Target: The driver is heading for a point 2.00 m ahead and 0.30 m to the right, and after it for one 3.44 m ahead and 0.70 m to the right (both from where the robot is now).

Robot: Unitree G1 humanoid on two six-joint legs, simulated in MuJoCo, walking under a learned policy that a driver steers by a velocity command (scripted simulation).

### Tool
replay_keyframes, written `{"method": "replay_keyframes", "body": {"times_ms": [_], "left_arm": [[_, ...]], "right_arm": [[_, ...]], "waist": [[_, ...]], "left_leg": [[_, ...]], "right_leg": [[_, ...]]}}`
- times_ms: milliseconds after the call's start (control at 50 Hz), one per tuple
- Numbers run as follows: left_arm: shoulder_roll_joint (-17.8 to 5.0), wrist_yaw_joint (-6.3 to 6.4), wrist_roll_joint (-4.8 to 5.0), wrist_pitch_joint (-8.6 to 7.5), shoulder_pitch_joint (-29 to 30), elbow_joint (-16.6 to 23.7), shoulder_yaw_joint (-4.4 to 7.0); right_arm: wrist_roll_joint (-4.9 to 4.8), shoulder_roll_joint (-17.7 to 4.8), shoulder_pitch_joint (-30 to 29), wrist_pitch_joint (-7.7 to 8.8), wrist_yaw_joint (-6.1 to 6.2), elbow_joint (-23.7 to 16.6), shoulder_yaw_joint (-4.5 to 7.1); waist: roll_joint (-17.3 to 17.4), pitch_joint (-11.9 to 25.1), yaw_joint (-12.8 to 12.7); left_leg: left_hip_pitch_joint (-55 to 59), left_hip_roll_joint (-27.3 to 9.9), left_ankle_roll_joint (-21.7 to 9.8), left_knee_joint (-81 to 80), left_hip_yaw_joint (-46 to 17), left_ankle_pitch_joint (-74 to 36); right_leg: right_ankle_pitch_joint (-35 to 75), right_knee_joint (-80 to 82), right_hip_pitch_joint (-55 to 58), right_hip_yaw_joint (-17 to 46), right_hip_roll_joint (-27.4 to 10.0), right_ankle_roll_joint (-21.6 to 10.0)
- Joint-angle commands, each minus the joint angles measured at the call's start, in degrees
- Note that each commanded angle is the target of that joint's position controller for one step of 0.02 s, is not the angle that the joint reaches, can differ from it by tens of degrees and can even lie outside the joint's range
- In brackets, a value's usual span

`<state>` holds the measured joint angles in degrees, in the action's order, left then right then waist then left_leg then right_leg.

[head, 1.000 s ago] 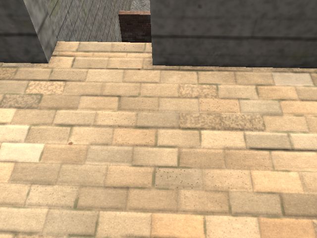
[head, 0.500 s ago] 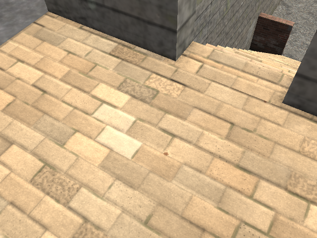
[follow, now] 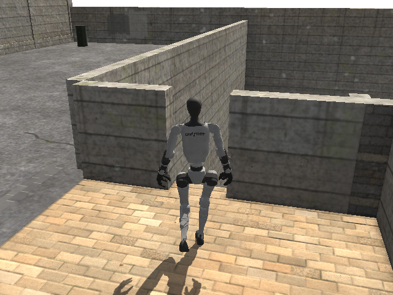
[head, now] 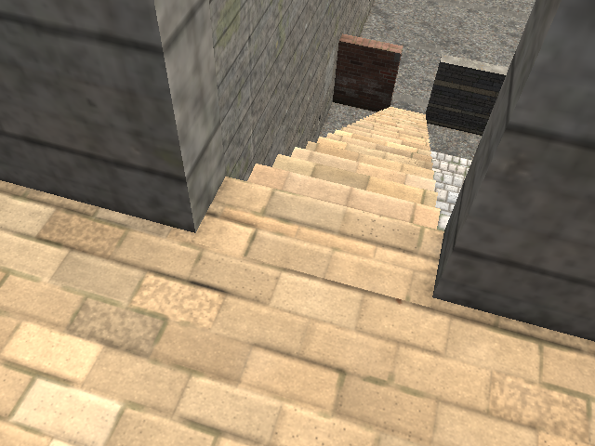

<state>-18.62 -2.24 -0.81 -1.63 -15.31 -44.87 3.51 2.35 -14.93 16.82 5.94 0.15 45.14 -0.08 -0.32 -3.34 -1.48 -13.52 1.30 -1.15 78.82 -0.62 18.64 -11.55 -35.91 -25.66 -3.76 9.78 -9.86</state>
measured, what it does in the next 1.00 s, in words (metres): walks ahead, turning right: left foot, then right foot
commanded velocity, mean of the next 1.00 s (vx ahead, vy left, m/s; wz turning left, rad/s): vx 0.42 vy -0.27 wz -0.53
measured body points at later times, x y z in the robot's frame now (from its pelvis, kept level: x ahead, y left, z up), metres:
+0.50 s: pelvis +0.40 +0.05 +0.03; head +0.46 +0.06 +0.47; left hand +0.66 +0.28 -0.08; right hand +0.32 -0.27 -0.07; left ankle +0.53 +0.15 -0.71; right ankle +0.29 -0.03 -0.53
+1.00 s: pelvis +0.44 -0.08 +0.03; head +0.46 -0.10 +0.47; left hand +0.63 +0.08 -0.11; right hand +0.27 -0.32 -0.12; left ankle +0.47 +0.06 -0.66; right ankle +0.38 -0.18 -0.71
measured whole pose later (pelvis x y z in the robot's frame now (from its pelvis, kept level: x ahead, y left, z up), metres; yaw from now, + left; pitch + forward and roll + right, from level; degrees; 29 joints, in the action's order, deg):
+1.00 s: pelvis +0.44 -0.08 +0.03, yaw -26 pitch +1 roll -1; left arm -10.4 -2.0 -3.4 2.7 -10.4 -48.0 -0.5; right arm 2.0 -16.6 22.8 -4.6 3.6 56.9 6.2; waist 2.6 -1.7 0.9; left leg -25.2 -5.1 -0.9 55.7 0.3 32.6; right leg -14.9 -27.8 -14.2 -5.5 -0.8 -1.0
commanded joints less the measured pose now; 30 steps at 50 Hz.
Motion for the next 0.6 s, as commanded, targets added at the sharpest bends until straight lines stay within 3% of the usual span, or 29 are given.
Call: {"method": "replay_keyframes", "body": {"times_ms": [20, 40, 80, 140, 180, 200, 220, 240, 260, 280, 300, 320, 340, 360, 380, 400, 420, 440, 460, 480, 500, 540, 600], "left_arm": [[-8.37, 1.76, 0.19, -0.99, -8.32, -0.10, 2.86], [-7.20, 2.00, 0.31, -1.59, -6.59, -0.07, 2.22], [-8.84, 1.70, 0.70, -3.12, -4.88, 0.16, 2.56], [-9.34, 1.22, 0.55, -3.92, -4.59, 0.54, 3.29], [-9.45, 0.85, 1.55, -3.95, -6.22, -0.33, 3.67], [-9.88, 0.80, 1.69, -4.00, -8.02, -0.65, 3.80], [-9.73, 1.07, 1.65, -3.08, -9.41, -2.46, 3.99], [-9.79, 1.61, 1.81, -2.93, -11.83, -2.83, 4.04], [-10.53, 2.18, 1.58, -3.07, -11.61, -2.58, 4.28], [-12.26, 2.54, 1.19, -2.97, -10.07, -2.21, 4.74], [-13.80, 2.57, 1.21, -2.97, -6.53, -1.14, 5.24], [-11.35, 2.48, 1.85, -3.73, -2.81, 0.30, 4.76], [-1.21, 3.05, 3.86, -3.06, -7.96, 1.43, 2.35], [-6.89, 2.92, 3.31, -0.65, -15.31, 3.22, 2.53], [-11.45, 1.58, -0.53, 0.78, -8.97, 3.14, 3.62], [-10.05, 0.12, -0.81, 2.08, -2.88, 5.16, 3.34], [-7.75, -1.28, -1.70, 2.96, 0.72, 6.34, 2.40], [-6.12, -2.54, -1.97, 4.24, 1.77, 6.72, 1.63], [-5.72, -3.53, -1.77, 5.40, 2.14, 6.84, 1.32], [-4.77, -4.08, -1.38, 5.98, 2.65, 7.75, 0.98], [-4.23, -4.62, -1.60, 6.31, 3.17, 8.59, 0.59], [-3.74, -5.36, -2.26, 7.19, 4.96, 9.75, 0.22], [-3.61, -5.83, -2.00, 7.62, 6.93, 9.74, -0.28]], "right_arm": [[1.57, -6.80, -7.12, 2.37, -0.60, -10.53, -0.12], [2.54, -6.24, -5.72, 0.89, -0.83, -10.45, -0.51], [2.64, -6.18, -7.42, -1.37, -1.22, -12.27, -1.01], [1.08, -5.12, -17.88, -1.47, -2.16, -16.68, -2.12], [0.25, -4.62, -20.98, -1.16, -2.62, -17.38, -2.35], [-0.07, -5.57, -22.35, -1.11, -2.35, -17.36, -1.87], [0.53, -5.88, -20.67, -0.68, -1.30, -16.78, -1.52], [1.05, -5.80, -20.83, -0.27, -0.91, -16.63, -1.52], [1.36, -6.48, -19.40, -0.01, -0.45, -16.28, -1.11], [1.16, -8.76, -14.58, 0.23, 0.23, -14.94, -0.15], [0.93, -11.08, -6.48, 0.60, 0.71, -12.83, 0.81], [1.55, -14.94, 5.23, 0.95, 1.08, -10.08, 2.21], [3.23, -20.22, 16.35, 0.42, 2.24, -7.76, 3.86], [-0.14, -23.59, 22.90, -1.31, 3.98, -4.80, 5.88], [-3.41, -19.17, 20.10, -2.94, 5.17, -4.23, 5.65], [-3.25, -15.18, 14.33, -3.75, 5.82, -3.26, 4.83], [-2.42, -11.45, 11.01, -4.54, 6.19, -1.56, 3.96], [-2.63, -9.14, 9.56, -4.87, 6.88, -0.15, 3.56], [-1.92, -8.43, 9.07, -4.83, 6.53, 1.29, 3.43], [-1.26, -9.13, 8.10, -4.63, 6.07, 2.34, 3.82], [-1.02, -9.50, 7.90, -4.27, 5.71, 3.28, 3.94], [-1.18, -11.96, 7.33, -3.45, 5.05, 4.27, 4.42], [-1.17, -14.89, 7.46, -3.41, 4.41, 4.77, 5.38]], "waist": [[7.90, 3.86, 0.18], [7.14, 1.70, 2.54], [4.50, -1.61, 3.81], [1.00, -4.76, 0.38], [-1.08, -2.55, -2.19], [-0.91, -2.01, -3.48], [-1.35, -3.15, -3.30], [-0.87, 0.45, -4.76], [-2.28, 2.24, -4.08], [-4.07, 5.84, -1.43], [-4.99, 9.62, 3.87], [-4.44, 15.80, 10.15], [10.53, 25.43, 9.39], [12.59, 43.96, 8.41], [5.88, 42.68, 8.12], [8.24, 32.37, 6.34], [7.77, 24.04, 4.54], [7.32, 17.61, 2.61], [6.52, 12.79, 1.72], [5.51, 10.58, 0.23], [5.26, 9.13, -0.47], [6.03, 5.98, -1.68], [8.37, 4.90, -2.10]], "left_leg": [[-29.56, -5.24, 0.89, -0.09, -6.75, -1.52], [-27.36, -6.40, 1.97, -3.59, -6.13, -1.13], [-23.27, -7.97, 3.84, -14.03, -3.74, -0.29], [-17.30, -7.59, 5.58, -32.85, -0.58, -14.33], [-11.60, -6.06, 4.68, -42.91, -0.05, -26.01], [-10.66, -5.04, 4.10, -45.94, 0.24, -28.93], [-10.35, -2.28, 3.33, -50.32, 0.49, -28.23], [-7.55, 0.10, 2.98, -52.37, 1.77, -28.15], [-4.39, 1.01, 2.42, -54.19, 0.69, -27.91], [1.02, 1.51, 1.94, -54.16, -0.44, -25.33], [9.52, -1.08, 1.25, -54.84, -2.34, -26.29], [22.56, -8.86, 0.11, -51.52, -6.59, -27.47], [39.35, -32.61, -0.39, -42.27, -22.28, -81.14], [54.01, -44.12, -12.13, -41.42, -40.49, -124.30], [48.73, -35.67, -10.34, -44.09, -28.86, -114.95], [39.89, -30.07, -8.31, -46.95, -19.22, -95.25], [33.57, -25.56, -6.16, -49.08, -13.31, -80.16], [25.91, -22.82, -4.56, -50.59, -9.00, -68.45], [17.33, -21.37, -3.85, -52.76, -6.05, -62.30], [11.43, -20.93, -3.49, -54.03, -4.44, -55.99], [5.90, -21.30, -4.13, -54.78, -4.24, -51.48], [-2.10, -22.97, -6.29, -56.20, -3.51, -48.85], [-5.13, -25.35, -8.77, -58.34, -4.45, -41.49]], "right_leg": [[-8.84, 23.08, 23.63, 37.56, -18.69, -10.93], [-8.27, 24.27, 17.70, 34.13, -16.13, -10.44], [-7.91, 27.47, 7.40, 29.14, -12.96, -10.65], [-1.23, 30.22, 0.62, 25.65, -9.66, -8.00], [5.81, 29.62, 3.56, 24.53, -9.12, -4.84], [9.00, 29.12, 6.75, 25.88, -10.56, -3.53], [27.71, 20.53, 11.34, 22.54, -7.83, -1.13], [34.59, 17.82, 15.21, 23.71, -8.10, 0.94], [39.11, 13.17, 17.70, 25.63, -8.58, 3.01], [42.64, 6.49, 19.26, 26.47, -8.16, 4.68], [39.33, -3.84, 16.98, 26.46, -6.77, 6.01], [26.08, -17.98, 9.97, 23.57, -4.34, 7.31], [-31.75, -44.06, -5.62, 11.81, 3.69, 8.91], [-35.74, -64.88, -11.56, 12.48, 3.83, 10.08], [-25.60, -63.05, -11.16, 13.95, -2.47, 10.22], [-18.98, -63.13, -14.51, 12.50, -3.03, 10.89], [-14.67, -62.78, -19.41, 11.91, -4.76, 10.48], [-11.33, -61.56, -20.09, 11.43, -6.54, 10.52], [-9.79, -60.04, -18.16, 11.00, -6.26, 10.35], [-7.65, -56.84, -16.43, 11.33, -6.63, 9.90], [-6.65, -53.33, -14.21, 12.34, -6.50, 9.41], [-4.44, -47.21, -12.16, 12.69, -6.04, 9.25], [1.49, -44.00, -11.62, 14.11, -5.78, 9.22]]}}
Keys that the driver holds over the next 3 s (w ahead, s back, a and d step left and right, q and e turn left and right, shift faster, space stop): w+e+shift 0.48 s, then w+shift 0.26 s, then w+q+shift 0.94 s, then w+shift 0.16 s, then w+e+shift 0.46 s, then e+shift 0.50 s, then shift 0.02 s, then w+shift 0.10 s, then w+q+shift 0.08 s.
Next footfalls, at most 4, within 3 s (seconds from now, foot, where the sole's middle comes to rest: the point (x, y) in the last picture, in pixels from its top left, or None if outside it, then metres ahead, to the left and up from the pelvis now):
0.32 left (248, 386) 0.57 0.13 -0.75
0.88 right None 0.42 -0.20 -0.75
1.20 left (352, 436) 0.47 -0.10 -0.75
1.54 right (463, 426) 0.50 -0.34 -0.75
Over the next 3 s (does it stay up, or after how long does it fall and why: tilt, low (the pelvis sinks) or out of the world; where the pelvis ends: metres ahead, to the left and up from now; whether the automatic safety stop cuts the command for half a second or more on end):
stays up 0.44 -0.06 0.02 its command is cut before an obstacle after 0.2 s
